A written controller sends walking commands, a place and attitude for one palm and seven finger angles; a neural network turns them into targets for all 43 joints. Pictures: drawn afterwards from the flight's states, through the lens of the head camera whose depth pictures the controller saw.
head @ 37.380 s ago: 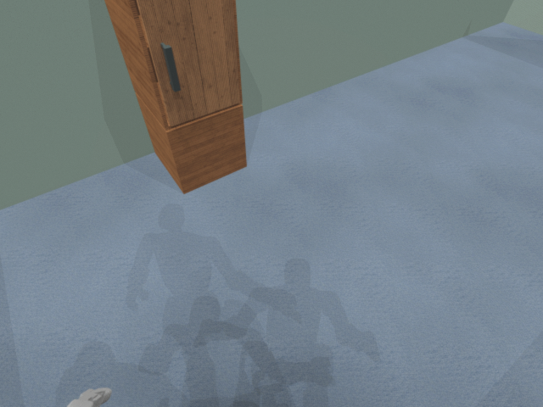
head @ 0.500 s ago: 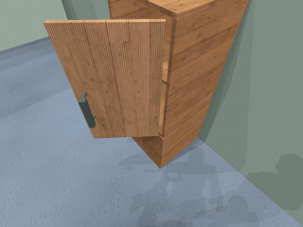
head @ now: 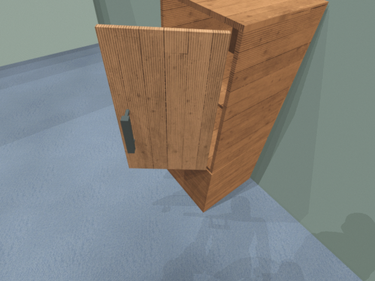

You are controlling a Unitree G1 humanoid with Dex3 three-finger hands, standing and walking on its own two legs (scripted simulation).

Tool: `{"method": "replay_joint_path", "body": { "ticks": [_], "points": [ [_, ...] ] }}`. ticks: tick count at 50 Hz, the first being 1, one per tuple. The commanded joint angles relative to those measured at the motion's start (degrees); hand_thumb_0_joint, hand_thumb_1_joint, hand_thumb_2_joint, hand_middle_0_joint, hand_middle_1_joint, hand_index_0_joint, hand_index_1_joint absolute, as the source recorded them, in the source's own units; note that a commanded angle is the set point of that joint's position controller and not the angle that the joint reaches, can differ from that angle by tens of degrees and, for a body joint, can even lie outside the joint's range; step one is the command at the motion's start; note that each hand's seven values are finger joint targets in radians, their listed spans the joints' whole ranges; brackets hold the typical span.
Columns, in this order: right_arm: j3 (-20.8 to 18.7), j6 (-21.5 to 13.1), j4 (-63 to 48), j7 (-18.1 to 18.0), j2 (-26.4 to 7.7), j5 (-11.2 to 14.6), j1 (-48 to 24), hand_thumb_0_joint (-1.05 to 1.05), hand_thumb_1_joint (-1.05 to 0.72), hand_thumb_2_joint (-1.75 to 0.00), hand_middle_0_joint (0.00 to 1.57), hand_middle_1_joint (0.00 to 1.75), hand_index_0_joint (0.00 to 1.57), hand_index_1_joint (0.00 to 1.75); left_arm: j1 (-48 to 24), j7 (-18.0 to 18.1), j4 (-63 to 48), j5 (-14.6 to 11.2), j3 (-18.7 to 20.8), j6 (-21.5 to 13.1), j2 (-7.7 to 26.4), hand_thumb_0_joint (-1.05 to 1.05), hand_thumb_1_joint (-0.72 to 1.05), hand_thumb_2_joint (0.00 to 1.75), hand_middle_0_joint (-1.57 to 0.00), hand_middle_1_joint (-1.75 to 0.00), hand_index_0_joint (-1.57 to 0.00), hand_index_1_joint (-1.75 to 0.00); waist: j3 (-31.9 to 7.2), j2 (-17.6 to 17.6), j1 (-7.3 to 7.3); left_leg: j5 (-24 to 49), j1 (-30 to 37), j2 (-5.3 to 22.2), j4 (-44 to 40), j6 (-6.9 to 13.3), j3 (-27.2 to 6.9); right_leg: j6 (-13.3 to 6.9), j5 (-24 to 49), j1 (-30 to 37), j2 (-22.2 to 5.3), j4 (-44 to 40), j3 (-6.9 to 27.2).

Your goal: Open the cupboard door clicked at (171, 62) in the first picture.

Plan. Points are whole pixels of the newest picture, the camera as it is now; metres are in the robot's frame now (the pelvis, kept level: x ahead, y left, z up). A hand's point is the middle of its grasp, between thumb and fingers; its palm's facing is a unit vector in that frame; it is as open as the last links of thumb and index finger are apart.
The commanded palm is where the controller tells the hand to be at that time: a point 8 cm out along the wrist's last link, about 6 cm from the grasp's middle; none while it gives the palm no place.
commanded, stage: come to a stop and stand still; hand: left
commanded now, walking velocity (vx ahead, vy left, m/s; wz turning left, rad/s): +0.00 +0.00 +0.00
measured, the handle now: (129, 131) +0.59 +0.23 -0.09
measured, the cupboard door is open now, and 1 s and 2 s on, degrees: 53 53 53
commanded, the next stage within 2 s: look again from close up in 0.28 s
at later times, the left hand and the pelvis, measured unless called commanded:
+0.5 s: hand out of the picture -0.03 +0.15 -0.18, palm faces +0.01 -0.99 -0.13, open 7.4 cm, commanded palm none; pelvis -0.01 +0.00 +0.00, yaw +0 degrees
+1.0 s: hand out of the picture -0.02 +0.15 -0.18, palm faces +0.01 -0.99 -0.13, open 7.4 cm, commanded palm none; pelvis +0.00 +0.00 +0.00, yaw -1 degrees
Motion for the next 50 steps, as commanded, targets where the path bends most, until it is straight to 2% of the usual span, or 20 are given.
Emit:
{"method": "replay_joint_path", "body": {
  "ticks": [1,10,16,19,30,32,39,43,48,50],
  "points": [
    [-1.77,-1.59,-2.24,-0.40,-7.39,0.07,0.66,0.00,-0.90,-0.90,0.20,0.30,0.20,0.30,2.88,0.53,-1.00,0.13,1.12,-1.22,4.83,0.00,0.90,0.90,-0.20,-0.30,-0.20,-0.30,2.58,1.28,0.22,-10.39,-1.24,7.89,-9.42,-0.06,-10.13,-3.00,-1.58,-2.84,-3.72,-5.97,4.49],
    [-1.53,-1.47,-0.32,-0.45,-6.44,0.17,1.21,0.00,-0.90,-0.90,0.20,0.30,0.20,0.30,4.21,0.58,0.91,0.07,0.77,-1.19,3.82,0.00,0.90,0.90,-0.20,-0.30,-0.20,-0.30,3.17,2.29,0.14,-10.95,-1.06,7.86,-10.07,-0.51,-9.93,-2.68,-1.79,-3.41,-3.85,-6.70,4.75],
    [-1.45,-1.15,0.30,-0.39,-5.07,0.23,1.52,0.00,-0.90,-0.90,0.20,0.30,0.20,0.30,4.87,0.72,1.27,0.18,0.59,-1.23,3.03,0.00,0.90,0.90,-0.20,-0.30,-0.20,-0.30,4.55,1.19,0.12,-10.68,-1.23,7.51,-9.67,-0.83,-9.16,-2.58,-3.20,-4.60,-4.01,-7.91,5.18],
    [-1.32,-1.25,0.52,-0.39,-4.71,0.18,1.84,0.00,-0.90,-0.90,0.20,0.30,0.20,0.30,5.01,0.72,1.14,0.07,0.66,-1.33,2.62,0.00,0.90,0.90,-0.20,-0.30,-0.20,-0.30,3.28,1.53,0.09,-9.66,-0.70,7.47,-9.26,-0.98,-8.83,-2.56,-2.54,-4.38,-4.12,-7.70,5.22],
    [-1.20,-1.33,1.09,-0.51,-3.70,0.16,2.59,0.00,-0.90,-0.90,0.20,0.30,0.20,0.30,5.01,0.82,0.97,0.03,0.76,-1.39,1.64,0.00,0.90,0.90,-0.20,-0.30,-0.20,-0.30,3.75,1.79,0.14,-8.47,-1.03,7.43,-9.18,-1.15,-8.68,-2.65,-1.31,-4.08,-3.93,-7.52,5.35],
    [-1.24,-1.43,1.05,-0.53,-3.47,0.18,2.86,0.00,-0.90,-0.90,0.20,0.30,0.20,0.30,5.11,0.87,0.92,0.07,0.84,-1.44,1.56,0.00,0.90,0.90,-0.20,-0.30,-0.20,-0.30,2.84,1.76,0.15,-6.93,-0.50,7.49,-8.85,-1.06,-8.43,-2.65,0.17,-3.29,-4.05,-7.29,5.15],
    [-1.21,-1.24,1.35,-0.60,-2.80,0.19,3.30,0.00,-0.90,-0.90,0.20,0.30,0.20,0.30,5.31,0.87,1.02,0.02,0.84,-1.37,0.91,0.00,0.90,0.90,-0.20,-0.30,-0.20,-0.30,4.17,1.37,0.20,-8.25,-1.04,7.53,-9.17,-1.08,-8.57,-2.65,-0.81,-4.00,-3.86,-7.57,5.23],
    [-1.16,-1.37,1.48,-0.63,-2.66,0.17,3.68,0.00,-0.90,-0.90,0.20,0.30,0.20,0.30,5.54,0.90,1.03,-0.01,0.92,-1.48,0.78,0.00,0.90,0.90,-0.20,-0.30,-0.20,-0.30,2.61,0.86,0.11,-6.16,0.31,7.44,-8.55,-1.11,-8.13,-2.66,0.47,-3.44,-4.00,-7.40,5.21],
    [-1.22,-1.19,1.51,-0.65,-2.64,0.13,3.81,0.00,-0.90,-0.90,0.20,0.30,0.20,0.30,5.62,0.91,1.04,0.09,0.95,-1.30,0.61,0.00,0.90,0.90,-0.20,-0.30,-0.20,-0.30,4.33,2.02,0.13,-9.20,-1.10,7.72,-9.90,-1.08,-8.91,-2.61,-0.60,-3.89,-3.51,-7.31,4.99],
    [-1.31,-0.92,1.75,-0.51,-2.79,-0.15,4.65,0.00,-0.90,-0.90,0.20,0.30,0.20,0.30,6.57,0.74,1.24,0.30,1.26,-1.26,0.57,0.00,0.90,0.90,-0.20,-0.30,-0.20,-0.30,2.93,1.55,0.22,-14.65,-1.56,7.15,-9.30,-0.90,-8.85,-2.78,-6.94,-3.26,-3.28,-6.57,4.30]
  ]
}}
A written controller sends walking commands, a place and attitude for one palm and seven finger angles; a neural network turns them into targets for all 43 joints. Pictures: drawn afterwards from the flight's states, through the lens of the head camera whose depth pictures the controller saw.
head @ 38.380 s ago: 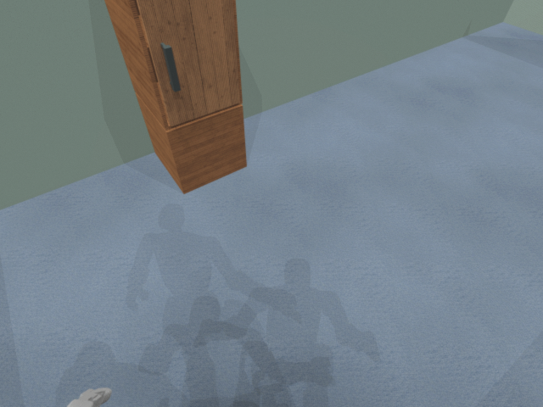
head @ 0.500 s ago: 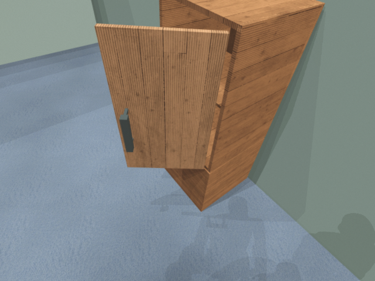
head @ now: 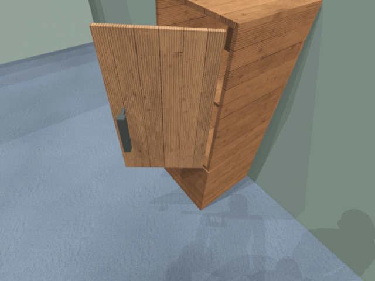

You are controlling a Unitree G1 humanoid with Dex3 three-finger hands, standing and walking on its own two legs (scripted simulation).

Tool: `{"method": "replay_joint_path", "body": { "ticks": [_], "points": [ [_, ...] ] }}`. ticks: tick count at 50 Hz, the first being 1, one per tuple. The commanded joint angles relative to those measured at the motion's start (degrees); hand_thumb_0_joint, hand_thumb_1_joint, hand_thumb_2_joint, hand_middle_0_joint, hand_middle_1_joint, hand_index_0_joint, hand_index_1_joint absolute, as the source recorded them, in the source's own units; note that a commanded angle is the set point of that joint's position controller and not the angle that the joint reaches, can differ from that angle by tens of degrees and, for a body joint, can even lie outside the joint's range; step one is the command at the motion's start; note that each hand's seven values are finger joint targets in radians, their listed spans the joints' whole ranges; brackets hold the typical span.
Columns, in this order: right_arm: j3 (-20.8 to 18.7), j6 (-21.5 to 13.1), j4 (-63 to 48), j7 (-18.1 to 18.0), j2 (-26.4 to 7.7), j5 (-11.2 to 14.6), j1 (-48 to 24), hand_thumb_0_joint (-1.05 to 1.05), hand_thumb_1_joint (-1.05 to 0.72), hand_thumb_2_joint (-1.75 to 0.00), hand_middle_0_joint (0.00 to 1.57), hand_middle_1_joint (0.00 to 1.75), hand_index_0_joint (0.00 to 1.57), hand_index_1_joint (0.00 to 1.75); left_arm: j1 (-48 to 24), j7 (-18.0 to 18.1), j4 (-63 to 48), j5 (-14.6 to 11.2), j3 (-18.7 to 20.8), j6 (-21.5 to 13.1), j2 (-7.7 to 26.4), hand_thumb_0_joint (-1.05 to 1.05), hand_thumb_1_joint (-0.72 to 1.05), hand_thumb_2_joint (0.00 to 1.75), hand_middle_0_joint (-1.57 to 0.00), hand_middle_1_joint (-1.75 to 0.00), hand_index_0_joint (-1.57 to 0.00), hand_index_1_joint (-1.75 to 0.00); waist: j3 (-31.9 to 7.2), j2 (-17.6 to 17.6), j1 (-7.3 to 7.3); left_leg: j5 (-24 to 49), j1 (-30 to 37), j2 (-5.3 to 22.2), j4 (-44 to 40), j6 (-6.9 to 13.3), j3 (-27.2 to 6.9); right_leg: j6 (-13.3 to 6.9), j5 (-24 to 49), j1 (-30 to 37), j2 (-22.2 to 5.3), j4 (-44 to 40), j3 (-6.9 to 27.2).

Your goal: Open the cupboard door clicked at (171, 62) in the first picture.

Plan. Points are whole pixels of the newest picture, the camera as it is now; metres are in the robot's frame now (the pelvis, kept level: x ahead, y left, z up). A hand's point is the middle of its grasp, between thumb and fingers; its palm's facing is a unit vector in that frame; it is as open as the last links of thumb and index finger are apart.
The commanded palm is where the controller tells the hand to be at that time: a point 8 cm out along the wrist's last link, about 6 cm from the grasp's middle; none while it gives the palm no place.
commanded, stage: shuffle to correct the standing spot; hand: left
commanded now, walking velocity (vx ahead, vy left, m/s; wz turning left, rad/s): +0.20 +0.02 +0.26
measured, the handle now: (125, 130) +0.59 +0.24 -0.09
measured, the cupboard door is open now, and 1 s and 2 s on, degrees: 53 53 53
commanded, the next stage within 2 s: come to a stop and stand still in 0.22 s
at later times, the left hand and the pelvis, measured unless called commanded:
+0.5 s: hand out of the picture +0.06 +0.18 -0.18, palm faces +0.04 -0.99 -0.15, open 7.3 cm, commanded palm none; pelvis +0.06 +0.02 +0.00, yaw +1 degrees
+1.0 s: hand out of the picture +0.13 +0.18 -0.18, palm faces +0.08 -0.98 -0.19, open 7.3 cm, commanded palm none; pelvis +0.06 +0.00 -0.01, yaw +2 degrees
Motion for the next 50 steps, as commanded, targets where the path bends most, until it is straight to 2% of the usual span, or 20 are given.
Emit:
{"method": "replay_joint_path", "body": {
  "ticks": [1,5,8,11,12,14,15,16,18,21,24,27,31,33,36,39,41,43,46,50],
  "points": [
    [-1.52,-0.42,-1.87,0.08,-6.31,-0.41,3.92,0.00,-0.90,-0.90,0.20,0.30,0.20,0.30,6.14,0.23,-0.96,0.56,1.55,-0.31,4.08,0.00,0.90,0.90,-0.20,-0.30,-0.20,-0.30,2.96,1.77,0.72,-19.03,-2.40,6.52,-7.42,0.12,-9.50,-2.65,-11.97,-3.75,-3.93,-4.30,3.58],
    [-1.78,0.02,-3.80,0.44,-5.77,-0.75,3.01,0.00,-0.90,-0.90,0.20,0.30,0.20,0.30,7.52,-0.29,-1.67,0.72,2.76,-0.03,5.16,0.00,0.90,0.90,-0.20,-0.30,-0.20,-0.30,6.56,-1.29,1.60,-22.23,-9.80,3.61,-1.25,0.41,-7.88,-4.31,-21.86,-4.40,-6.45,-6.22,7.11],
    [-1.62,-0.42,-5.35,0.71,-3.73,-0.84,2.85,0.00,-0.90,-0.90,0.20,0.30,0.20,0.30,8.95,-0.08,-1.84,0.29,3.74,-0.47,6.91,0.00,0.90,0.90,-0.20,-0.30,-0.20,-0.30,5.94,-8.34,1.75,-13.07,-12.18,1.01,12.28,-0.47,-1.30,-8.19,-25.40,-2.11,-13.59,-11.74,14.98],
    [-1.89,-0.71,-4.91,1.02,-2.96,-0.84,6.26,0.00,-0.90,-0.90,0.20,0.30,0.20,0.30,5.35,-0.15,-3.09,0.60,3.93,-0.58,6.54,0.00,0.90,0.90,-0.20,-0.30,-0.20,-0.30,7.74,-3.45,-1.22,-13.06,-2.74,2.19,9.22,-0.30,-0.54,-7.91,-25.02,-11.87,-12.05,-9.03,9.93],
    [-1.81,-1.13,-4.08,0.95,-3.31,-0.80,8.95,0.00,-0.90,-0.90,0.20,0.30,0.20,0.30,4.19,-0.35,-3.46,0.67,3.74,-0.40,5.37,0.00,0.90,0.90,-0.20,-0.30,-0.20,-0.30,8.61,0.11,-2.28,-14.50,0.92,2.94,4.04,0.08,-2.28,-6.75,-21.81,-14.77,-8.59,-3.42,5.81],
    [-2.81,-1.94,-1.45,0.18,-8.70,-1.31,17.68,0.00,-0.90,-0.90,0.20,0.30,0.20,0.30,2.60,-0.72,-4.79,0.86,2.96,-0.45,1.93,0.00,0.90,0.90,-0.20,-0.30,-0.20,-0.30,7.70,17.94,-4.46,-24.23,8.31,17.04,-13.39,5.93,-25.82,-2.86,-17.45,-23.80,0.99,21.01,-5.97],
    [-2.66,-2.17,-1.20,-0.35,-9.02,-1.21,18.74,0.00,-0.90,-0.90,0.20,0.30,0.20,0.30,-0.14,-0.81,-6.05,1.25,2.87,-0.78,2.64,0.00,0.90,0.90,-0.20,-0.30,-0.20,-0.30,8.99,16.12,-4.70,-23.42,9.09,20.82,-17.12,9.99,-31.69,-3.12,-17.44,-28.68,-0.23,31.83,-2.63],
    [-2.47,-2.36,-1.63,-0.48,-7.95,-0.92,16.88,0.00,-0.90,-0.90,0.20,0.30,0.20,0.30,-2.16,-1.09,-6.37,1.25,2.94,-1.23,2.98,0.00,0.90,0.90,-0.20,-0.30,-0.20,-0.30,10.21,8.50,-3.67,-20.37,7.61,22.08,-16.63,12.51,-31.40,-3.45,-14.77,-30.95,-2.97,36.83,-0.24],
    [-1.55,-3.30,-3.05,-0.60,-5.58,-0.78,12.08,0.00,-0.90,-0.90,0.20,0.30,0.20,0.30,-1.13,-1.43,-5.11,1.13,2.82,-1.35,1.54,0.00,0.90,0.90,-0.20,-0.30,-0.20,-0.30,7.29,3.10,-1.33,-4.58,4.97,18.78,-14.98,10.76,-21.69,-2.20,-8.52,-26.11,-4.95,35.85,0.96],
    [-0.46,-3.88,-2.93,-1.51,-4.09,-0.40,8.58,0.00,-0.90,-0.90,0.20,0.30,0.20,0.30,1.62,-1.00,-3.24,0.37,2.03,-0.13,-0.80,0.00,0.90,0.90,-0.20,-0.30,-0.20,-0.30,1.87,5.12,1.12,23.89,4.96,14.28,-10.03,8.27,-9.47,-0.17,-4.02,-16.13,-4.22,26.09,-0.08],
    [-0.71,-3.30,-2.36,-1.85,-5.29,-0.44,7.49,0.00,-0.90,-0.90,0.20,0.30,0.20,0.30,0.57,-0.31,-2.83,0.02,1.85,0.46,-0.39,0.00,0.90,0.90,-0.20,-0.30,-0.20,-0.30,-0.87,6.47,0.84,33.01,6.59,13.70,-6.06,7.09,-7.00,0.36,-2.76,-8.96,-2.69,14.76,-1.33],
    [-1.44,-2.25,-1.85,-1.95,-5.23,-0.28,6.88,0.00,-0.90,-0.90,0.20,0.30,0.20,0.30,-0.80,-0.14,-2.64,-0.03,2.45,0.57,2.12,0.00,0.90,0.90,-0.20,-0.30,-0.20,-0.30,0.87,7.32,0.95,30.36,5.88,13.33,-2.93,4.82,-6.92,0.35,2.05,-4.65,-2.55,4.90,-1.69],
    [-2.46,-1.28,-3.37,-1.23,-3.33,0.26,7.05,0.00,-0.90,-0.90,0.20,0.30,0.20,0.30,-0.52,0.33,-3.71,0.15,3.22,0.17,6.86,0.00,0.90,0.90,-0.20,-0.30,-0.20,-0.30,0.03,1.75,0.63,8.28,-2.78,5.73,2.03,-0.68,-3.44,-2.78,33.03,3.24,-10.18,5.62,5.39],
    [-2.91,-0.10,-3.61,-1.03,-3.16,0.23,7.23,0.00,-0.90,-0.90,0.20,0.30,0.20,0.30,-0.75,0.62,-4.48,0.15,3.61,0.18,7.95,0.00,0.90,0.90,-0.20,-0.30,-0.20,-0.30,-4.44,-7.14,0.37,1.75,-0.99,3.93,7.38,-1.85,-1.06,-5.55,37.16,3.18,-12.84,5.63,7.82],
    [-3.16,0.97,-4.10,-0.80,-2.10,0.09,6.80,0.00,-0.90,-0.90,0.20,0.30,0.20,0.30,-3.47,0.98,-6.21,0.23,4.23,0.83,9.32,0.00,0.90,0.90,-0.20,-0.30,-0.20,-0.30,-4.67,-10.10,-0.03,-12.52,-0.84,1.58,12.99,-2.81,-0.08,-10.02,31.36,-0.22,-17.29,0.29,11.21],
    [-3.01,1.33,-4.46,-0.57,-2.09,-0.06,6.36,0.00,-0.90,-0.90,0.20,0.30,0.20,0.30,-6.92,0.97,-8.25,0.47,4.92,1.46,9.92,0.00,0.90,0.90,-0.20,-0.30,-0.20,-0.30,-2.40,-8.02,-0.63,-12.19,1.57,2.17,7.79,-2.91,-0.09,-9.73,18.81,-5.85,-16.46,-1.01,11.50],
    [-3.14,1.00,-4.54,-0.32,-3.45,-0.39,6.32,0.00,-0.90,-0.90,0.20,0.30,0.20,0.30,-8.63,0.75,-9.37,0.35,4.74,2.26,8.33,0.00,0.90,0.90,-0.20,-0.30,-0.20,-0.30,-0.08,1.14,-0.87,-5.03,4.92,5.11,-0.35,-1.41,-3.71,-5.59,4.73,-11.52,-9.72,2.26,6.91],
    [-3.16,0.21,-6.58,-0.43,-6.58,-0.77,1.85,0.00,-0.90,-0.90,0.20,0.30,0.20,0.30,-9.44,0.39,-10.01,0.38,4.15,2.69,5.42,0.00,0.90,0.90,-0.20,-0.30,-0.20,-0.30,3.12,12.91,0.41,0.61,-3.62,13.88,-9.46,3.28,-12.59,-1.00,-4.07,-7.73,-2.45,11.12,-1.21],
    [-3.10,-0.38,-8.45,-0.62,-7.39,-0.72,-2.87,0.00,-0.90,-0.90,0.20,0.30,0.20,0.30,-4.86,0.05,-8.11,0.83,3.41,2.40,4.25,0.00,0.90,0.90,-0.20,-0.30,-0.20,-0.30,1.16,5.37,3.05,5.87,-4.34,13.33,-6.53,4.83,-9.83,-1.03,-3.35,-3.15,-2.80,12.09,0.08],
    [-2.59,-0.42,-7.94,-0.33,-6.36,-0.28,-0.52,0.00,-0.90,-0.90,0.20,0.30,0.20,0.30,-4.13,0.04,-6.75,0.44,2.89,0.88,6.55,0.00,0.90,0.90,-0.20,-0.30,-0.20,-0.30,-0.74,1.48,0.88,-2.11,-0.01,6.92,-2.06,-0.12,-5.26,-2.30,7.34,-2.58,-6.65,0.09,5.96]
  ]
}}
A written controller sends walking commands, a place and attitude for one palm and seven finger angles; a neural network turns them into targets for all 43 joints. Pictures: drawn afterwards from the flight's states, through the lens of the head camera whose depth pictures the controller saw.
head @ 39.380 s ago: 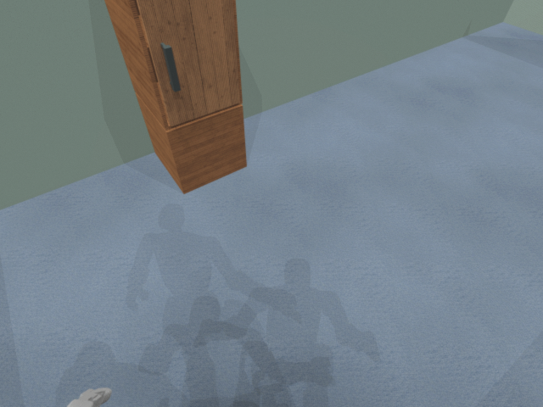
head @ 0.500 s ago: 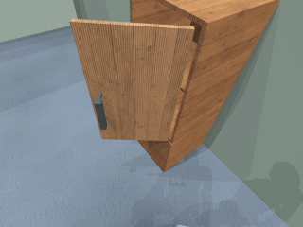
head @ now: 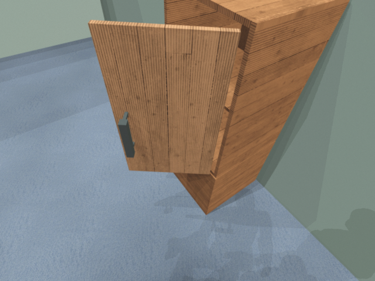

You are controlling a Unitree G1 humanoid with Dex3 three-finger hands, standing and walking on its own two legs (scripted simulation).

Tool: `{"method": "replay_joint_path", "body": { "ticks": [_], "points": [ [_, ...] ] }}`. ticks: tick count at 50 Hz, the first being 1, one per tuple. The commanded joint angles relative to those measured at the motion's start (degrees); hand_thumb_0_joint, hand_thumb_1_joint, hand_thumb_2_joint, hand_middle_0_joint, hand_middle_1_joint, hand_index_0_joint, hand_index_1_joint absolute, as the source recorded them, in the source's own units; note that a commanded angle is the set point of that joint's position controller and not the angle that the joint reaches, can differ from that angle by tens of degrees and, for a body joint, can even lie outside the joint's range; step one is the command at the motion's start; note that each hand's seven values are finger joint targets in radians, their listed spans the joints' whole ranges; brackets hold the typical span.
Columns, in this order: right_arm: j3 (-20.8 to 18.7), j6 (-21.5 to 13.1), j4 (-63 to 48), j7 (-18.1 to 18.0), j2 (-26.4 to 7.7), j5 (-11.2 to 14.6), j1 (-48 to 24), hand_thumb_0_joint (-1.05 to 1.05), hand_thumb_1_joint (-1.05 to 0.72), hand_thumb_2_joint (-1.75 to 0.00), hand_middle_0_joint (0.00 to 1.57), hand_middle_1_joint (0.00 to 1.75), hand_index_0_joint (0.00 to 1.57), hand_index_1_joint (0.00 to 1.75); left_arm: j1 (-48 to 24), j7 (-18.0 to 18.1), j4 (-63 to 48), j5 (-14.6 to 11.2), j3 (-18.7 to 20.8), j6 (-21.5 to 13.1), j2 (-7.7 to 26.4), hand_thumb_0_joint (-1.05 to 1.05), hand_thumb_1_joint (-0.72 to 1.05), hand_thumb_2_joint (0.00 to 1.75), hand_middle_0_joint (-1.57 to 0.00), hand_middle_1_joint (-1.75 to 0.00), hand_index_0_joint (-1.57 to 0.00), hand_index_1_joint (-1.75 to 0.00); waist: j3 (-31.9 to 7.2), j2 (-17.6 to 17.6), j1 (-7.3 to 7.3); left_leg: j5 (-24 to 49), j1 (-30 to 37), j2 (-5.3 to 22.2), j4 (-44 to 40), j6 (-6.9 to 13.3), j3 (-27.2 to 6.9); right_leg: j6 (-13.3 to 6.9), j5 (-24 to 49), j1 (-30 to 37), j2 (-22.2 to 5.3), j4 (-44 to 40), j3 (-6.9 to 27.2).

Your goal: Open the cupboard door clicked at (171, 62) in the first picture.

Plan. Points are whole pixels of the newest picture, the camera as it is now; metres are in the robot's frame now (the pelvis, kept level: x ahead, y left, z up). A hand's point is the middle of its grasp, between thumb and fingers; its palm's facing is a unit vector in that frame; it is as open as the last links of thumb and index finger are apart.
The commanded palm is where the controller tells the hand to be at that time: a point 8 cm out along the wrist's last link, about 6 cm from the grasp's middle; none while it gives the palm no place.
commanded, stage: come to a stop and stand still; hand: left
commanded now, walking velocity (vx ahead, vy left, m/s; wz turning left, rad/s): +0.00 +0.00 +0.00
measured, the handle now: (128, 135) +0.54 +0.23 -0.08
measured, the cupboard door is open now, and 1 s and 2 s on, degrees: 53 53 53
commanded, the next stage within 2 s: look again from close up in 0.24 s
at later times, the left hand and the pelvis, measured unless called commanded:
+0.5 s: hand out of the picture -0.01 +0.17 -0.17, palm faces +0.03 -0.98 -0.21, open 7.4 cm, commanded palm none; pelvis -0.01 -0.01 +0.00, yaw +2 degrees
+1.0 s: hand out of the picture +0.06 +0.21 -0.14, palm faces +0.08 -0.96 -0.25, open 7.4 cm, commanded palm +0.07 +0.26 -0.07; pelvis -0.02 +0.00 +0.01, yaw +1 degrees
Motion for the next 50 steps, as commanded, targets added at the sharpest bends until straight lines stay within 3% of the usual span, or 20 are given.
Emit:
{"method": "replay_joint_path", "body": {
  "ticks": [1,5,15,16,17,18,19,21,22,24,26,28,32,40,47,48,49,50],
  "points": [
    [-0.70,-0.94,-2.45,0.18,-4.38,0.16,3.03,0.00,-0.90,-0.90,0.20,0.30,0.20,0.30,4.55,0.03,-0.34,0.00,-0.11,-1.45,4.04,0.00,0.90,0.90,-0.20,-0.30,-0.20,-0.30,-2.03,0.64,-0.75,4.51,-1.14,7.15,-8.51,-0.40,-7.79,-2.17,7.01,3.29,-4.45,-9.31,6.42],
    [-0.04,-1.09,-1.22,0.46,-4.78,0.08,3.51,0.00,-0.90,-0.90,0.20,0.30,0.20,0.30,4.87,-0.15,0.61,-0.19,-0.61,-1.61,3.97,0.00,0.90,0.90,-0.20,-0.30,-0.20,-0.30,-0.40,1.67,-0.95,0.89,-0.88,7.41,-11.66,-0.59,-8.34,-1.67,0.77,2.03,-3.65,-12.25,5.78],
    [1.03,-1.45,1.93,0.44,-4.39,0.27,5.44,0.00,-0.90,-0.90,0.20,0.30,0.20,0.30,9.48,-0.09,4.66,-0.39,-1.34,-2.41,3.13,0.00,0.90,0.90,-0.20,-0.30,-0.20,-0.30,0.42,1.68,-0.58,0.45,-0.54,7.12,-13.73,-0.95,-7.80,-1.51,0.69,3.78,-3.41,-14.80,5.20],
    [-0.64,-1.75,-4.98,1.06,-14.79,-0.51,-0.39,0.00,-0.90,-0.90,0.20,0.30,0.20,0.30,6.84,0.09,0.01,0.52,-1.29,-3.40,15.85,0.00,0.90,0.90,-0.20,-0.30,-0.20,-0.30,5.77,2.96,-2.27,3.69,-2.38,4.68,-13.04,-1.65,-7.94,-2.36,-0.01,2.32,-1.26,-10.56,3.23],
    [-1.72,-3.19,-6.36,0.51,-13.85,-0.51,-0.05,0.00,-0.90,-0.90,0.20,0.30,0.20,0.30,8.51,0.36,-0.65,0.40,-0.04,-3.45,10.83,0.00,0.90,0.90,-0.20,-0.30,-0.20,-0.30,-4.02,4.82,-0.77,-1.13,-3.07,7.05,-9.02,-0.68,-9.34,-2.34,-2.51,5.16,-3.18,-8.53,4.20],
    [-1.82,-3.21,-6.48,0.26,-12.61,-0.35,0.30,0.00,-0.90,-0.90,0.20,0.30,0.20,0.30,8.65,0.37,-1.05,0.50,-0.26,-3.62,10.81,0.00,0.90,0.90,-0.20,-0.30,-0.20,-0.30,-8.76,6.19,-1.44,1.35,-0.94,6.45,-7.28,-0.05,-9.74,-3.17,-0.38,6.30,-3.65,-8.42,5.31],
    [-1.77,-2.92,-6.52,0.07,-11.25,-0.31,1.78,0.00,-0.90,-0.90,0.20,0.30,0.20,0.30,9.09,0.38,-1.56,0.34,-0.17,-3.52,9.44,0.00,0.90,0.90,-0.20,-0.30,-0.20,-0.30,-8.91,5.39,-1.73,0.48,-1.57,6.45,-6.12,-0.04,-9.02,-3.35,-2.12,5.52,-3.92,-9.08,5.47],
    [-1.27,-1.93,-6.68,0.35,-9.40,-0.52,3.15,0.00,-0.90,-0.90,0.20,0.30,0.20,0.30,9.44,0.41,-1.98,0.24,-0.40,-2.93,8.20,0.00,0.90,0.90,-0.20,-0.30,-0.20,-0.30,-3.33,-1.05,-1.84,-1.49,-4.52,5.34,-4.22,0.25,-8.00,-3.61,-7.54,2.13,-4.39,-11.93,7.45],
    [-1.56,-1.78,-6.57,0.49,-9.69,-0.38,3.95,0.00,-0.90,-0.90,0.20,0.30,0.20,0.30,8.81,0.43,-2.26,0.20,-0.03,-3.01,9.07,0.00,0.90,0.90,-0.20,-0.30,-0.20,-0.30,-1.24,-2.29,-2.22,-0.71,-4.49,4.62,-3.30,0.10,-7.36,-3.88,-9.16,0.05,-5.04,-13.22,8.67],
    [-1.87,-1.85,-6.48,0.56,-10.96,-0.11,4.46,0.00,-0.90,-0.90,0.20,0.30,0.20,0.30,7.16,0.39,-3.25,0.12,0.56,-3.20,10.68,0.00,0.90,0.90,-0.20,-0.30,-0.20,-0.30,0.97,-1.06,-2.64,0.47,-3.86,4.94,-3.85,0.15,-7.58,-4.39,-9.17,-2.24,-5.14,-13.61,8.74],
    [-1.31,-2.07,-6.23,0.75,-10.46,-0.25,4.03,0.00,-0.90,-0.90,0.20,0.30,0.20,0.30,7.48,0.32,-3.35,0.04,0.29,-3.21,9.87,0.00,0.90,0.90,-0.20,-0.30,-0.20,-0.30,0.28,1.31,-1.92,1.94,-3.26,5.92,-5.85,0.36,-8.03,-3.98,-5.16,-0.10,-4.00,-12.26,7.09],
    [-1.41,-2.33,-6.20,0.80,-12.04,-0.09,2.64,0.00,-0.90,-0.90,0.20,0.30,0.20,0.30,7.01,0.24,-3.20,-0.14,0.42,-3.38,11.22,0.00,0.90,0.90,-0.20,-0.30,-0.20,-0.30,0.43,3.46,-1.46,3.72,-3.87,6.53,-7.28,0.35,-8.80,-3.52,-0.79,1.94,-3.42,-11.17,6.05],
    [-1.09,-2.64,-5.91,0.91,-13.59,-0.13,0.47,0.00,-0.90,-0.90,0.20,0.30,0.20,0.30,5.43,0.05,-3.08,-0.29,0.28,-3.47,12.16,0.00,0.90,0.90,-0.20,-0.30,-0.20,-0.30,-1.86,3.21,-0.86,8.46,-2.89,7.46,-8.51,0.13,-8.63,-3.00,7.03,6.51,-3.49,-10.06,4.68],
    [-0.69,-2.12,-4.83,1.40,-15.38,-0.17,-2.81,0.00,-0.90,-0.90,0.20,0.30,0.20,0.30,1.80,-0.21,-2.79,-0.26,-0.23,-3.07,13.75,0.00,0.90,0.90,-0.20,-0.30,-0.20,-0.30,-0.24,2.77,-0.83,4.08,-2.30,7.64,-12.46,-0.56,-9.07,-2.00,3.30,6.80,-3.94,-13.47,4.90],
    [-0.08,-1.73,-2.93,1.64,-13.98,-0.06,-2.51,0.00,-0.90,-0.90,0.20,0.30,0.20,0.30,2.58,-0.09,-1.54,-0.18,-0.99,-2.59,11.98,0.00,0.90,0.90,-0.20,-0.30,-0.20,-0.30,-0.03,2.86,-0.71,0.97,-2.37,7.63,-14.74,-1.04,-9.13,-1.08,2.15,7.22,-3.83,-14.63,4.49],
    [0.53,-2.23,-5.53,1.43,-12.34,0.70,-2.62,0.00,-0.90,-0.90,0.20,0.30,0.20,0.30,7.24,1.92,0.44,-0.10,-1.94,-2.61,9.25,0.00,0.90,0.90,-0.20,-0.30,-0.20,-0.30,1.48,3.15,0.04,5.43,-2.13,9.66,-6.04,-2.18,-5.13,-0.71,12.17,4.69,-5.75,-10.08,4.21],
    [-1.65,-9.10,-24.92,-0.45,-16.38,3.10,-5.35,0.00,-0.90,-0.90,0.20,0.30,0.20,0.30,-37.66,0.86,-78.48,-9.54,22.24,-14.96,31.47,0.00,0.88,0.89,-0.20,-0.32,-0.20,-0.32,-22.67,10.29,-3.90,11.19,6.15,0.80,-11.15,-3.63,-8.84,-2.65,11.83,11.50,1.60,-6.96,-0.93],
    [-0.83,-13.60,-24.44,-2.64,-14.61,2.68,-9.93,0.00,-0.90,-0.90,0.20,0.30,0.20,0.30,-3.70,0.55,-58.76,-6.48,16.89,-13.55,24.27,0.00,0.85,0.88,-0.20,-0.33,-0.20,-0.33,-16.63,15.94,2.89,10.83,5.20,2.29,-9.78,-3.18,-7.17,-3.79,2.72,6.58,2.04,-4.21,-2.03]
  ]
}}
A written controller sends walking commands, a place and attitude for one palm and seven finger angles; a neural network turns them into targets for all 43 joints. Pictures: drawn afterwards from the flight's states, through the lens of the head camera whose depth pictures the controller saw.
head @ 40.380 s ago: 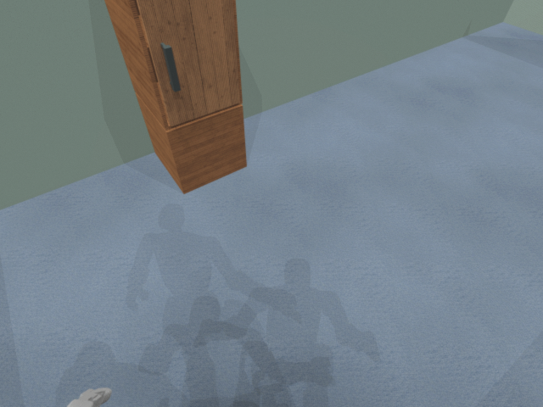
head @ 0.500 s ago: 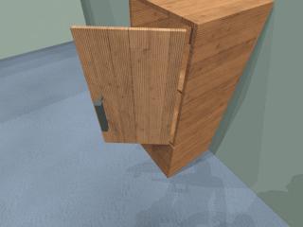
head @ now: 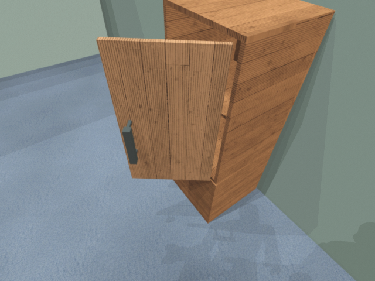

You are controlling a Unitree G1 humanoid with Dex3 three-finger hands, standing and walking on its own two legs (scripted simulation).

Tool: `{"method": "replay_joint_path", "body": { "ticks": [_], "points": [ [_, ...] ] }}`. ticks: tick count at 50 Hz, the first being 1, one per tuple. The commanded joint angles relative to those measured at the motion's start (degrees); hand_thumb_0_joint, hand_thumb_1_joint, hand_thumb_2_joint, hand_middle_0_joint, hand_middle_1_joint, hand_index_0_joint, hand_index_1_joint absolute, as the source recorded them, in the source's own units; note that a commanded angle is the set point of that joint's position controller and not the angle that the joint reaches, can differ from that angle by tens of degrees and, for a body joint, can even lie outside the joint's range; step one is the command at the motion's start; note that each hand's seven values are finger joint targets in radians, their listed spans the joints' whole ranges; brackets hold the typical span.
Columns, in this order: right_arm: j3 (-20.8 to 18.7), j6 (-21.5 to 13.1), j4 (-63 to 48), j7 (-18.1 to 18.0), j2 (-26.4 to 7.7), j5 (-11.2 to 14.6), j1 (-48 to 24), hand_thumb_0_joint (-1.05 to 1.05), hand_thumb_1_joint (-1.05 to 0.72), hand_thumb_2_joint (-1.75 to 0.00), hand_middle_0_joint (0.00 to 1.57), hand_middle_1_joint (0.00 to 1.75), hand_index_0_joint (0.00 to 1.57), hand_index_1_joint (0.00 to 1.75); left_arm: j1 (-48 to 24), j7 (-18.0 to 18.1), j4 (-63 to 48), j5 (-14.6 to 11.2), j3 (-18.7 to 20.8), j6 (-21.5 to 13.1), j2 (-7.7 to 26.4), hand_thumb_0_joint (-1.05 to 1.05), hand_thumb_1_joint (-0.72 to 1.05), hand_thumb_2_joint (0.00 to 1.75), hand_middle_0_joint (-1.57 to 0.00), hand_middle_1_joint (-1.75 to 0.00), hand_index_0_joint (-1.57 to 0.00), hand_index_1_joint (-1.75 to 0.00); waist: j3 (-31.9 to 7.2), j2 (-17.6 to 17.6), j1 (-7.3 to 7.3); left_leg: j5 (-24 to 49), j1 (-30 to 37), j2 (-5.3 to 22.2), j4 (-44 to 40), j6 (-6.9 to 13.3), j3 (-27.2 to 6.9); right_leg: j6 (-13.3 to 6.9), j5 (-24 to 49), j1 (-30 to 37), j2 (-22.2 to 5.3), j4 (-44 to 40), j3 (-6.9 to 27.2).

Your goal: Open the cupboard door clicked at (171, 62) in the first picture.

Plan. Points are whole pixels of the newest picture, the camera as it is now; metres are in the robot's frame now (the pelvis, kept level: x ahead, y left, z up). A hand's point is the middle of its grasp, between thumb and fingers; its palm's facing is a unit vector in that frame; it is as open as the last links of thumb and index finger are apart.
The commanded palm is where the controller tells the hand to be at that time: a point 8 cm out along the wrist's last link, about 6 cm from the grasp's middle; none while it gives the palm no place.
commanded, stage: raise the hand with hooked fingers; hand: left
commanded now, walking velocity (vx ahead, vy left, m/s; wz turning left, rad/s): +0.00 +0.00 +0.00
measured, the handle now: (131, 142) +0.56 +0.22 -0.09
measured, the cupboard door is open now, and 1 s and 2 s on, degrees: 53 53 53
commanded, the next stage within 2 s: none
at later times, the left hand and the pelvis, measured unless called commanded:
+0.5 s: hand (90, 269) +0.17 +0.22 -0.08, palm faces +0.09 -1.00 -0.04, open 9.3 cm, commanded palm +0.14 +0.28 -0.07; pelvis -0.02 -0.02 -0.13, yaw +4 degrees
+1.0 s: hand (83, 247) +0.21 +0.26 -0.08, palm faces +0.02 -1.00 -0.05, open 12.3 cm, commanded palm +0.19 +0.31 -0.07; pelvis -0.01 +0.00 -0.12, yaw +4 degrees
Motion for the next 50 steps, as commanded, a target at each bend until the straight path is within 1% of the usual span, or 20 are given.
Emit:
{"method": "replay_joint_path", "body": {
  "ticks": [1,2,3,5,6,8,10,11,12,13,16,18,21,23,25,26,32,36,43,50],
  "points": [
    [-1.87,-14.78,-21.95,-3.47,-7.32,2.28,-7.71,0.00,-0.90,-0.90,0.20,0.30,0.20,0.30,4.94,0.91,-46.82,-8.75,9.79,-10.69,6.82,0.00,0.83,0.87,-0.21,-0.34,-0.21,-0.34,-8.08,14.10,1.31,-2.45,-4.44,0.87,-5.45,-4.56,-6.89,-3.24,-6.12,-3.19,1.01,3.13,-3.15],
    [-2.13,-15.76,-20.15,-2.99,-6.48,2.80,-3.92,0.00,-0.90,-0.90,0.20,0.30,0.20,0.30,2.67,-0.21,-40.84,-9.53,9.11,-12.32,2.53,0.00,0.81,0.86,-0.21,-0.36,-0.21,-0.36,0.75,5.88,-1.49,-9.99,-8.53,0.99,-4.32,-3.46,-7.81,-2.10,-7.80,-8.82,1.60,3.18,-3.27],
    [-3.14,-16.69,-21.93,-2.92,-8.19,2.00,-4.55,0.00,-0.90,-0.90,0.20,0.30,0.20,0.30,-0.18,-1.76,-40.18,-11.28,10.99,-16.88,3.93,0.00,0.78,0.85,-0.21,-0.37,-0.21,-0.37,5.50,2.57,-1.88,-15.12,-14.18,0.39,-0.78,-2.96,-8.84,-1.67,-12.65,-14.00,1.85,4.71,-3.59],
    [-3.87,-18.35,-23.30,-2.47,-8.34,1.09,-4.52,0.00,-0.90,-0.90,0.20,0.30,0.20,0.30,5.74,-6.83,-31.62,-13.24,12.12,-26.39,1.18,0.00,0.74,0.83,-0.21,-0.40,-0.21,-0.40,2.73,-8.33,-0.66,-19.23,-24.18,-0.48,9.14,-2.63,-7.99,-1.34,-22.21,-24.27,2.15,12.21,-3.77],
    [-4.50,-19.73,-24.62,-1.75,-8.06,1.19,-4.18,0.00,-0.90,-0.90,0.20,0.30,0.20,0.30,8.68,-10.30,-29.86,-14.13,12.68,-31.47,0.43,0.00,0.71,0.82,-0.21,-0.42,-0.21,-0.42,-1.06,-6.28,1.16,-18.06,-26.79,-1.23,14.38,-2.78,-6.61,-1.78,-23.23,-26.81,1.93,16.50,-2.67],
    [-5.01,-22.26,-27.31,-0.52,-7.65,0.41,-4.50,0.00,-0.90,-0.90,0.20,0.30,0.20,0.30,9.95,-17.18,-32.36,-15.79,11.95,-41.26,-0.27,0.00,0.67,0.80,-0.22,-0.45,-0.22,-0.45,-11.56,-7.09,2.81,-15.60,-32.77,-1.34,25.01,-2.10,-5.52,-1.92,-24.43,-31.93,1.86,24.68,-0.03],
    [-4.97,-24.11,-29.87,0.31,-8.12,0.41,-4.91,0.00,-0.90,-0.90,0.20,0.30,0.20,0.30,5.54,-23.97,-34.37,-16.72,11.93,-47.75,2.63,0.00,0.62,0.78,-0.22,-0.48,-0.22,-0.48,-15.65,-3.75,2.29,-17.84,-39.93,-1.29,32.04,-1.91,-6.05,-2.21,-27.52,-37.79,1.70,30.93,2.82],
    [-5.00,-24.12,-30.75,0.52,-9.17,0.58,-3.92,0.00,-0.90,-0.90,0.20,0.30,0.20,0.30,4.16,-27.87,-33.00,-17.83,13.57,-48.08,5.52,0.00,0.60,0.77,-0.22,-0.50,-0.22,-0.50,-15.23,-0.66,2.23,-19.85,-42.49,-1.13,33.99,-2.00,-6.65,-2.88,-29.54,-39.82,1.53,32.88,4.87],
    [-4.95,-23.95,-33.11,0.30,-10.04,1.32,-4.81,0.00,-0.90,-0.90,0.20,0.30,0.20,0.30,1.59,-30.04,-37.23,-19.28,15.89,-46.85,9.28,0.00,0.57,0.76,-0.22,-0.51,-0.22,-0.51,-18.51,1.33,2.94,-24.36,-43.86,-1.08,34.18,-1.79,-7.02,-2.71,-32.91,-40.14,1.23,33.64,6.16],
    [-4.62,-23.60,-35.26,-0.35,-10.03,1.99,-5.12,0.00,-0.90,-0.90,0.20,0.30,0.20,0.30,2.52,-31.31,-38.85,-21.17,17.20,-44.08,10.37,0.00,0.55,0.75,-0.22,-0.53,-0.22,-0.53,-19.67,1.64,3.32,-27.38,-45.46,-1.32,34.32,-1.39,-6.85,-2.50,-35.75,-38.99,0.95,32.77,7.68],
    [-3.88,-21.74,-38.35,-2.55,-10.12,3.09,-4.58,0.00,-0.90,-0.90,0.20,0.30,0.20,0.30,-0.39,-30.95,-51.35,-24.46,21.39,-36.12,15.25,0.00,0.48,0.72,-0.23,-0.57,-0.23,-0.57,-23.09,1.86,3.67,-26.43,-46.10,-0.54,34.64,-0.41,-7.48,-2.04,-36.01,-34.98,1.74,32.00,8.19],
    [-3.73,-20.41,-38.30,-3.30,-8.91,3.00,-4.02,0.00,-0.90,-0.90,0.20,0.30,0.20,0.30,0.70,-28.36,-60.07,-23.71,20.92,-32.83,14.21,0.00,0.43,0.70,-0.23,-0.60,-0.23,-0.60,-24.54,5.27,3.46,-20.79,-43.48,-0.25,34.47,0.00,-7.94,-2.05,-29.80,-33.51,2.25,32.65,6.53],
    [-3.76,-18.97,-35.98,-4.06,-7.72,2.25,-3.40,0.00,-0.90,-0.90,0.20,0.30,0.20,0.30,1.97,-24.33,-65.29,-21.25,19.95,-30.61,12.41,0.00,0.36,0.67,-0.24,-0.64,-0.24,-0.64,-25.50,5.15,2.08,-10.12,-41.25,0.05,37.55,0.17,-8.26,-2.22,-19.06,-34.40,3.70,35.04,3.57],
    [-4.23,-18.08,-33.80,-3.94,-7.16,2.19,-2.81,0.00,-0.90,-0.90,0.20,0.30,0.20,0.30,4.84,-23.54,-61.85,-19.75,19.36,-29.17,10.51,0.00,0.32,0.65,-0.24,-0.68,-0.24,-0.68,-24.99,4.62,1.02,-5.51,-40.92,0.12,38.92,-0.23,-8.36,-1.84,-13.22,-35.87,3.77,35.93,2.00],
    [-4.25,-17.92,-32.36,-3.69,-7.22,2.16,-3.15,0.00,-0.90,-0.90,0.20,0.30,0.20,0.30,3.97,-24.23,-59.54,-19.43,19.21,-28.44,10.49,0.00,0.27,0.63,-0.25,-0.70,-0.25,-0.70,-24.59,5.33,0.40,-4.25,-41.53,0.07,39.69,-0.60,-8.52,-1.62,-11.51,-36.90,3.64,36.33,1.47],
    [-4.09,-17.70,-31.81,-3.80,-7.39,2.07,-3.05,0.00,-0.90,-0.90,0.20,0.30,0.20,0.30,4.07,-25.35,-56.35,-19.50,19.20,-27.79,10.57,0.00,0.25,0.62,-0.25,-0.72,-0.25,-0.72,-23.22,3.41,0.02,-3.34,-41.97,0.23,39.99,-0.65,-8.89,-1.96,-10.58,-37.07,4.08,36.74,0.97],
    [-3.79,-18.19,-32.69,-3.47,-7.73,2.31,-3.43,0.00,-0.90,-0.90,0.20,0.30,0.20,0.30,3.18,-28.71,-55.42,-21.99,22.06,-27.54,13.05,0.00,0.11,0.56,-0.26,-0.81,-0.26,-0.81,-27.78,3.68,1.82,-2.57,-41.95,0.09,39.57,-0.70,-8.58,-1.85,-10.62,-34.09,3.39,36.43,1.52],
    [-3.78,-18.03,-32.89,-3.36,-7.67,2.25,-3.23,0.00,-0.90,-0.90,0.20,0.30,0.20,0.30,2.17,-28.27,-53.19,-22.88,24.01,-28.22,14.45,0.00,0.01,0.52,-0.26,-0.87,-0.26,-0.87,-26.41,2.03,2.02,-4.05,-44.31,0.10,39.74,-0.62,-8.40,-1.90,-13.34,-33.73,3.39,35.83,2.26],
    [-3.86,-17.33,-33.66,-3.08,-8.62,2.49,-1.45,0.00,-0.90,-0.90,0.20,0.30,0.20,0.30,1.16,-28.45,-53.08,-22.16,23.48,-28.69,14.99,0.00,-0.15,0.45,-0.27,-0.98,-0.27,-0.98,-27.16,5.61,1.64,-4.20,-41.33,0.19,37.85,-0.74,-8.31,-2.00,-13.24,-36.07,3.33,36.08,1.02],
    [-3.48,-16.54,-34.32,-3.10,-9.72,2.45,-0.42,0.00,-0.90,-0.90,0.20,0.30,0.20,0.30,-2.88,-28.12,-51.40,-22.18,24.72,-28.98,17.12,0.00,-0.31,0.38,-0.29,-1.08,-0.29,-1.08,-25.33,5.76,1.13,-7.07,-41.42,0.17,36.29,-1.11,-9.06,-2.09,-15.71,-37.83,3.45,36.24,-0.02]
  ]
}}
